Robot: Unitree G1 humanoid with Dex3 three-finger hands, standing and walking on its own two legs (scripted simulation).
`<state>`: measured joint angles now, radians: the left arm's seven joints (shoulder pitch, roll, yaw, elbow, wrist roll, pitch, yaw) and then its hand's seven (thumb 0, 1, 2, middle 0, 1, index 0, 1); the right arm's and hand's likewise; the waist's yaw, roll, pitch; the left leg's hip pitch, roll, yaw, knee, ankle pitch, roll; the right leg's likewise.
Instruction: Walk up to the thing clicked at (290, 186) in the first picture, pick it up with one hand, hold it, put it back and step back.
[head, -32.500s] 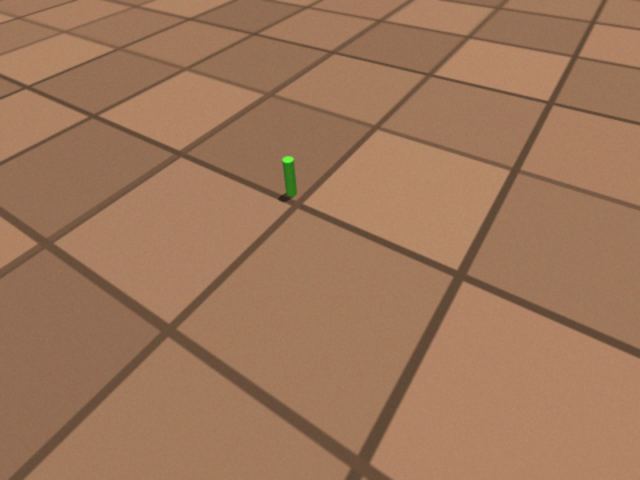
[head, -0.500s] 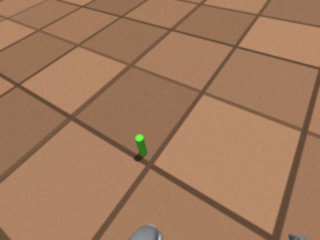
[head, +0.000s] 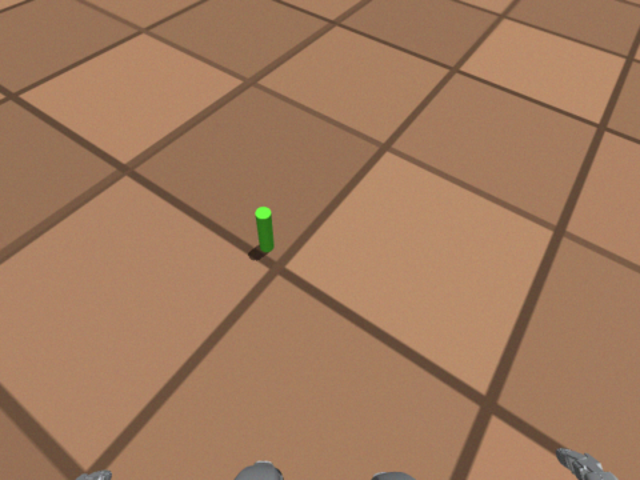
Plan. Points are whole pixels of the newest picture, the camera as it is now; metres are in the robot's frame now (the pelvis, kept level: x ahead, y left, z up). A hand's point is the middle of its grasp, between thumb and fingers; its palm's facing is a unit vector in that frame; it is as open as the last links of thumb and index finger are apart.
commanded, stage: step back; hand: left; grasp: from the side
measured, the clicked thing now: (265, 230) +0.92 +0.22 -0.66
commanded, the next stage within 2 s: stand in 1.34 s
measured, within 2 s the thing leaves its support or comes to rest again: neither
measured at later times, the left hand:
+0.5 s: hand out of the picture -0.07 +0.24 -0.14, palm faces +0.10 -0.91 -0.41, open 7.4 cm
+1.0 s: hand out of the picture -0.08 +0.22 -0.14, palm faces +0.12 -0.92 -0.38, open 7.4 cm
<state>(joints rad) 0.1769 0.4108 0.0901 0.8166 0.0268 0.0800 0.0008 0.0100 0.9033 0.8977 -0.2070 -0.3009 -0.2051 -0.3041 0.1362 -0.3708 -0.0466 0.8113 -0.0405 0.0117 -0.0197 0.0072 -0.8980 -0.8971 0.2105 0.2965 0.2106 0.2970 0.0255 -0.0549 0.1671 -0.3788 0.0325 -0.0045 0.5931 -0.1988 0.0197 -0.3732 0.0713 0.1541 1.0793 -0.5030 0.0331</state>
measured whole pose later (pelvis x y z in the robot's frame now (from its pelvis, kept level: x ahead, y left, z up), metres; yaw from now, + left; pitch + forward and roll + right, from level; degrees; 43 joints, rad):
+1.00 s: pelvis -0.10 -0.05 +0.00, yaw +7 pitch -2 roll +0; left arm 0.21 0.36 0.05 0.98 0.03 -0.02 -0.02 0.01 0.90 0.90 -0.21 -0.30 -0.21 -0.30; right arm 0.21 -0.40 -0.07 0.99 -0.03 -0.01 0.02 0.01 -0.90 -0.90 0.20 0.30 0.20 0.30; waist 0.04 0.02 0.07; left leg -0.30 0.02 -0.02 0.59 -0.28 0.00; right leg -0.27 -0.05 -0.06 0.63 -0.33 0.00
